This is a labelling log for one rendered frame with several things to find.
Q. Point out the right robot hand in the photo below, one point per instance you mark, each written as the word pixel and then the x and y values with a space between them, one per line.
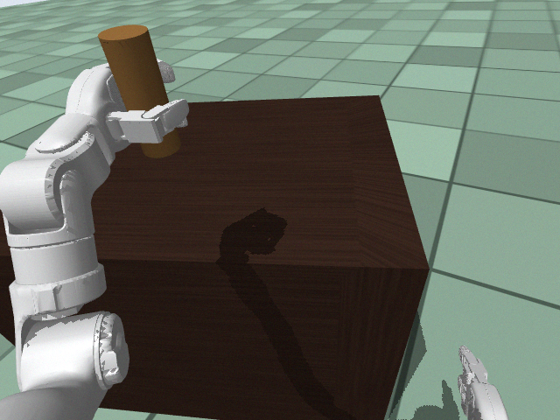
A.
pixel 479 399

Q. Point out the left robot arm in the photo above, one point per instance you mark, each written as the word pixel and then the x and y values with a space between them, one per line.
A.
pixel 65 365

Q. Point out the can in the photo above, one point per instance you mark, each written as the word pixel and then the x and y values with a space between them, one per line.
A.
pixel 133 63

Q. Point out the left robot hand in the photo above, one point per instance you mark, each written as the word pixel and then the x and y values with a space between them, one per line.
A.
pixel 95 93

